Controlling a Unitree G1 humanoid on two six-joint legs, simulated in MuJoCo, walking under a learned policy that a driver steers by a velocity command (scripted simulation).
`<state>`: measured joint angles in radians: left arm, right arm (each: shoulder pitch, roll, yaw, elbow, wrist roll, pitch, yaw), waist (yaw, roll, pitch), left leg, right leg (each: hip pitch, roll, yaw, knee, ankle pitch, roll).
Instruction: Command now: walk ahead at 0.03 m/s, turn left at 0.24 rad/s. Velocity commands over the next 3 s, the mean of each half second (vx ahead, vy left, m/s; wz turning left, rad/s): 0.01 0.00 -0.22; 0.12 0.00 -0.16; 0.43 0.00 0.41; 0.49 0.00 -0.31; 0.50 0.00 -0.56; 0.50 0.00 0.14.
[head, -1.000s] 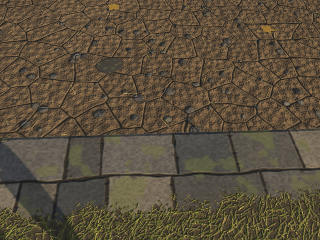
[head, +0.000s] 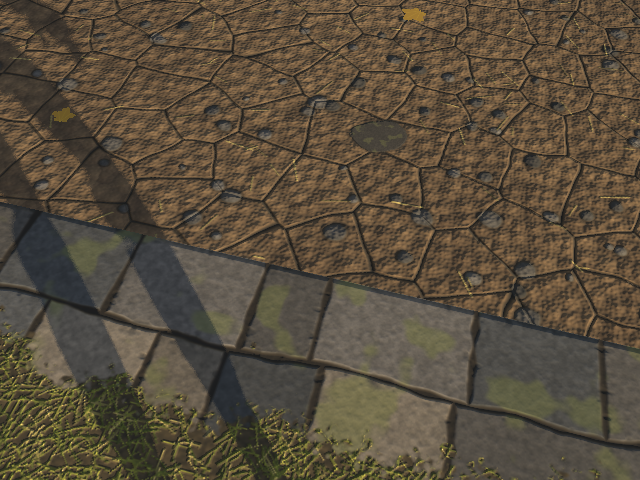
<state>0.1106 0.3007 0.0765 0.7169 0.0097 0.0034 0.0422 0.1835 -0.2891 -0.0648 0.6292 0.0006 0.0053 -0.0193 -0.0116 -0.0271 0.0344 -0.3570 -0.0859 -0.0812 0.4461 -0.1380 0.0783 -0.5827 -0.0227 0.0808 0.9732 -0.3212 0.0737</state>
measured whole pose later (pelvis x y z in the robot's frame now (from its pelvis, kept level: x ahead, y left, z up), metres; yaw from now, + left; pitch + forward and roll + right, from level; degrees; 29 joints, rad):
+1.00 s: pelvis +0.06 -0.11 +0.01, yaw -13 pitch +2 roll +1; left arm 0.30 0.23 0.05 0.71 0.01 -0.06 0.02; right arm 0.25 -0.30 -0.10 0.77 0.02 -0.01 -0.01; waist 0.01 0.03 -0.03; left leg -0.60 0.03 -0.10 0.97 -0.15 -0.05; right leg -0.11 0.02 -0.08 0.26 -0.20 -0.07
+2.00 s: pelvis +0.59 -0.09 -0.01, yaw -12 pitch +2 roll +0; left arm 0.21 0.30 0.06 0.66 -0.02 -0.06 -0.04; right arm 0.25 -0.29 -0.03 0.75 0.01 -0.10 0.01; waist 0.01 0.00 0.05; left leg -0.36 0.00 -0.04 1.25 -0.41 0.01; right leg -0.41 0.10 -0.01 0.54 -0.16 -0.11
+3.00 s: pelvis +1.08 -0.25 +0.00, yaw -21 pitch +1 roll -1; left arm 0.25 0.25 0.06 0.71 0.01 -0.09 -0.02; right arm 0.29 -0.32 -0.06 0.78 0.03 -0.04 0.00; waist 0.00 0.05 0.01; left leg -0.55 0.07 -0.05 1.14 -0.32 -0.01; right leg -0.22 0.01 -0.09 0.39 -0.19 -0.03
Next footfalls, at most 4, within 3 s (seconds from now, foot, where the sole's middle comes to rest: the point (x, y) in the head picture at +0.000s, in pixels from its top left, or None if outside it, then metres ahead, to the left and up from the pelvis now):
0.16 right None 0.08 -0.17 -0.78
0.64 right None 0.05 -0.19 -0.78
1.34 left None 0.36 0.04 -0.78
1.88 right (386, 364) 0.69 -0.17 -0.78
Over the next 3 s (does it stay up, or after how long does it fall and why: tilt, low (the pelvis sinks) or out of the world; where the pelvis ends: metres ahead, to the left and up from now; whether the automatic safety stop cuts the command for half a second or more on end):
stays up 1.08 -0.25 0.00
